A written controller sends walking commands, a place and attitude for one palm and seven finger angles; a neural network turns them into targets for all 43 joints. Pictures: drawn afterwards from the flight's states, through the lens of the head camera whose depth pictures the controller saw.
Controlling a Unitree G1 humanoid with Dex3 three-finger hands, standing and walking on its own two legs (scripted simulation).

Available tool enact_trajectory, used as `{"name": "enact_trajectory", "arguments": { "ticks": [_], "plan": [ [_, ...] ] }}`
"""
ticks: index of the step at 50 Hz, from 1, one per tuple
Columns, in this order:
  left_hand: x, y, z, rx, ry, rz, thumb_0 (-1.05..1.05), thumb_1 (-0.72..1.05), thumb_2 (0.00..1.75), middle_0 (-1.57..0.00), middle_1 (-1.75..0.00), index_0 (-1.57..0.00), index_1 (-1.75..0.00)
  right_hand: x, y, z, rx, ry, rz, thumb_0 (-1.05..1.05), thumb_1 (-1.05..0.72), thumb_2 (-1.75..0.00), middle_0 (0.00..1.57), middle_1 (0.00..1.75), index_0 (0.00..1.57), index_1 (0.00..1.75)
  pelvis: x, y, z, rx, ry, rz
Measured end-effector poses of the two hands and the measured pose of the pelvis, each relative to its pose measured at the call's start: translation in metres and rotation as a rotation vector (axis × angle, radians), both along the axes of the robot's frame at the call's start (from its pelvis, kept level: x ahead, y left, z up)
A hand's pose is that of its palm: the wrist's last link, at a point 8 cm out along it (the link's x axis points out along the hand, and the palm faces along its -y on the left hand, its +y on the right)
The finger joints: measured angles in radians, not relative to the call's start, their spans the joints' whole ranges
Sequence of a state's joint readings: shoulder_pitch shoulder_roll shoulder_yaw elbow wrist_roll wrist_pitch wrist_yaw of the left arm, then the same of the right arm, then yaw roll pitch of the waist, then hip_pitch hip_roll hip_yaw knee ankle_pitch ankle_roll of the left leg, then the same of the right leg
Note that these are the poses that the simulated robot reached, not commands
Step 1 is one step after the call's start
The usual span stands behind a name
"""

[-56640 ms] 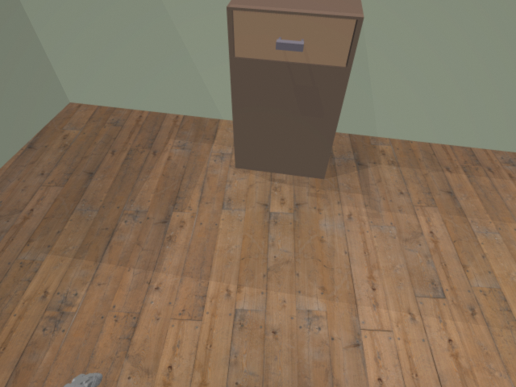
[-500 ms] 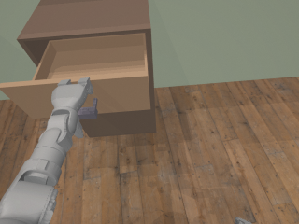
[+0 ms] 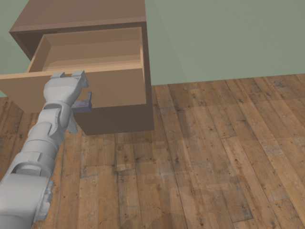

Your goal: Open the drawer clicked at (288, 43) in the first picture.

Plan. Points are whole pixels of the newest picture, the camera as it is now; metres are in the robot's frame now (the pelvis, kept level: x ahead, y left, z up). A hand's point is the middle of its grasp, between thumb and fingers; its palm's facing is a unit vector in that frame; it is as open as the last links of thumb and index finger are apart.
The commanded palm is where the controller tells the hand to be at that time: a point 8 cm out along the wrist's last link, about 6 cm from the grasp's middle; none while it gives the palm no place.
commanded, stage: re-aim the fingers above the handle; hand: left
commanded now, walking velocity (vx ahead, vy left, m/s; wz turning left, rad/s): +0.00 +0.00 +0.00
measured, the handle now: (75, 101) +0.51 +0.26 -0.01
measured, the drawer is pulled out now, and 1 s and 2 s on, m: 0.24 0.24 0.24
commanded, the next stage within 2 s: lower the fingers behind the handle in 1.32 s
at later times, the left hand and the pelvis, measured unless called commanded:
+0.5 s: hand (65, 99) +0.47 +0.25 +0.05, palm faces -0.03 +0.01 -1.00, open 13.8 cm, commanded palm +0.46 +0.25 +0.10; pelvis -0.04 +0.05 -0.01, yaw -1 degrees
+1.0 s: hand (73, 100) +0.47 +0.24 +0.04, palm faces -0.01 -0.01 -1.00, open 13.7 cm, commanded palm +0.45 +0.24 +0.10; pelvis -0.04 +0.06 -0.01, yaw -2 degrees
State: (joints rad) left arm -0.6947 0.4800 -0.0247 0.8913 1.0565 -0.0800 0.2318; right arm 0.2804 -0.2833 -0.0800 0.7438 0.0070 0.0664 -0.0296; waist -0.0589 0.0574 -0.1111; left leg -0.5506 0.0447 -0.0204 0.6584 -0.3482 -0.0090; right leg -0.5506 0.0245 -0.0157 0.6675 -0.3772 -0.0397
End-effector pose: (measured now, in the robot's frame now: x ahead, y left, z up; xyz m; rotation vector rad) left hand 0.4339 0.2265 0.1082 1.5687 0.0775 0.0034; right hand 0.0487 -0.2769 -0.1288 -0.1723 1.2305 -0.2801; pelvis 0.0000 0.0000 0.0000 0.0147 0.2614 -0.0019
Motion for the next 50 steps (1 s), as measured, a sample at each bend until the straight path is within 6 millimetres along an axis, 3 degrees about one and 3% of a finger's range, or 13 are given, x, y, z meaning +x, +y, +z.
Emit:
{"name": "enact_trajectory", "arguments": {
  "ticks": [15, 26, 33, 40, 50],
  "plan": [
    [-0.013, 0.023, -0.005, 0.018, 0.021, 0.003, 0.0, -0.49, 0.3, -0.32, -1.2, -0.32, -1.2, -0.054, 0.024, 0.004, -0.015, 0.023, -0.043, 0.01, -0.91, -0.9, 0.2, 0.3, 0.2, 0.3, -0.028, 0.022, -0.003, -0.018, -0.005, -0.011],
    [0.016, 0.024, -0.004, 0.009, -0.024, -0.015, 0.0, -0.49, 0.3, -0.33, -1.22, -0.33, -1.21, -0.102, 0.051, 0.007, -0.042, 0.1, -0.065, 0.01, -0.91, -0.9, 0.2, 0.3, 0.21, 0.3, -0.044, 0.048, -0.01, -0.033, 0.053, -0.016],
    [0.02, 0.023, -0.003, 0.012, -0.026, -0.014, 0.0, -0.49, 0.3, -0.34, -1.24, -0.35, -1.23, -0.128, 0.072, 0.004, -0.01, 0.158, -0.096, 0.01, -0.91, -0.9, 0.2, 0.3, 0.21, 0.3, -0.045, 0.06, -0.013, -0.038, 0.061, -0.026],
    [0.018, 0.016, -0.015, -0.001, 0.01, -0.04, 0.0, -0.49, 0.3, -0.33, -1.22, -0.33, -1.22, -0.13, 0.085, 0.002, 0.012, 0.155, -0.11, 0.01, -0.91, -0.9, 0.2, 0.3, 0.21, 0.3, -0.043, 0.065, -0.013, -0.041, 0.057, -0.032],
    [0.02, 0.011, -0.018, -0.009, -0.036, -0.035, 0.0, -0.49, 0.3, -0.37, -1.23, -0.34, -1.22, -0.103, 0.077, -0.003, 0.021, 0.122, -0.07, 0.01, -0.91, -0.9, 0.2, 0.3, 0.21, 0.3, -0.036, 0.06, -0.013, -0.039, 0.064, -0.026]
  ]
}}
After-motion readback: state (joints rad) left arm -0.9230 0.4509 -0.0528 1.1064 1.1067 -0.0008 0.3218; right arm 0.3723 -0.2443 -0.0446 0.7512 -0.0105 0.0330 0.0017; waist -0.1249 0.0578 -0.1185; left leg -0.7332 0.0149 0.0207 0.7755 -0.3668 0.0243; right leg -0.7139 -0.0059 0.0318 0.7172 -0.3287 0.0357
